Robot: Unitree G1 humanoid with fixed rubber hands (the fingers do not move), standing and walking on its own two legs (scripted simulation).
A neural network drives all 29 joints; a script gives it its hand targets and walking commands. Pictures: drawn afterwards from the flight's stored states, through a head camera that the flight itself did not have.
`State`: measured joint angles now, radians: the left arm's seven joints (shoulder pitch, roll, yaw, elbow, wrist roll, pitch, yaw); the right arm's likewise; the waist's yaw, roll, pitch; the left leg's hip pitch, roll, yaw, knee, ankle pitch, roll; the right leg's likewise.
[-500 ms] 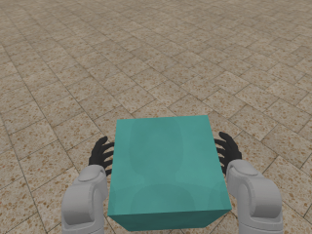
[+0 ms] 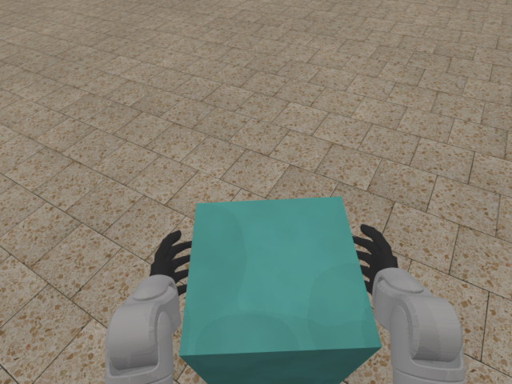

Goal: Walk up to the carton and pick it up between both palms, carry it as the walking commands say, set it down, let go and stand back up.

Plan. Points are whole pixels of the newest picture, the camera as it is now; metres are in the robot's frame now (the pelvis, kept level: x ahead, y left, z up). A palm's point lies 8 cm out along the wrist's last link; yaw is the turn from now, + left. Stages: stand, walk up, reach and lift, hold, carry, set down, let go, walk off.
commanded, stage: carry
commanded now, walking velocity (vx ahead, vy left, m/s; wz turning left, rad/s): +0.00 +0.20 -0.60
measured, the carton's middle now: (272, 299) +0.27 -0.01 +0.00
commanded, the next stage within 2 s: none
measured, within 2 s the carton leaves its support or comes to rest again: neither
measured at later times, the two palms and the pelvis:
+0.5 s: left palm (150, 286) +0.27 +0.16 +0.07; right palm (370, 358) +0.17 -0.12 +0.06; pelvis -0.03 +0.11 -0.01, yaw -19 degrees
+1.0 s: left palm (94, 297) +0.25 +0.23 +0.08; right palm (314, 380) +0.14 -0.04 +0.08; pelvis -0.04 +0.19 +0.00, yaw -22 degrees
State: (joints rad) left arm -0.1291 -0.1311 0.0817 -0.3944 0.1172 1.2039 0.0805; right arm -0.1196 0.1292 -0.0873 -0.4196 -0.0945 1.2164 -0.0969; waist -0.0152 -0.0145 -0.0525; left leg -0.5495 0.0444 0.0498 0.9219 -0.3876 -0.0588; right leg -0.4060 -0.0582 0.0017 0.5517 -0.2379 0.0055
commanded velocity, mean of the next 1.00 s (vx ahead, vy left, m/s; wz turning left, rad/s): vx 0.00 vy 0.08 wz -0.24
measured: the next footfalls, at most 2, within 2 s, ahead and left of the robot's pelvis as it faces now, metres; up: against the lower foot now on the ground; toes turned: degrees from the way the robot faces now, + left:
left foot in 0.12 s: +0.05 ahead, +0.17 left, +0.00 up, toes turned +1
right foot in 0.42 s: -0.04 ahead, +0.03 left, +0.00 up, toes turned -28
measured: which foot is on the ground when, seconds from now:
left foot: up 0.00-0.10, down 0.12-0.42, up 0.44-0.64, down 0.66-1.00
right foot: down 0.00-0.12, up 0.14-0.40, down 0.42-1.00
